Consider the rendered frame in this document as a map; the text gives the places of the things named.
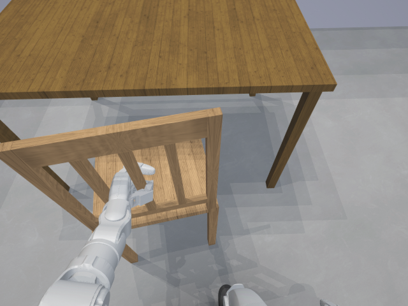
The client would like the table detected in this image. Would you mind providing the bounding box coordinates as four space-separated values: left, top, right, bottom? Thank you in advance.
0 0 337 192

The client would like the robot left forearm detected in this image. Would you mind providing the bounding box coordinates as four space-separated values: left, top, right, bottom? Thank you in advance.
37 199 131 306

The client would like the right robot thigh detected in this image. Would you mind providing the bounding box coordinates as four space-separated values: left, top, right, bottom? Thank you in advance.
223 288 267 306

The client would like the chair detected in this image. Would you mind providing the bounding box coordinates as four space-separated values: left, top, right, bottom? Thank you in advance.
0 107 222 263

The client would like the right robot foot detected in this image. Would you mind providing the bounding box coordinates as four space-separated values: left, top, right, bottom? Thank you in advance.
218 284 231 306

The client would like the robot left hand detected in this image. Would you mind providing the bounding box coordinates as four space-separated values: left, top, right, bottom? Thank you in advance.
108 163 156 208

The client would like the robot left upper arm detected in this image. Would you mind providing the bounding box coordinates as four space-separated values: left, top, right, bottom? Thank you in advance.
41 280 110 306

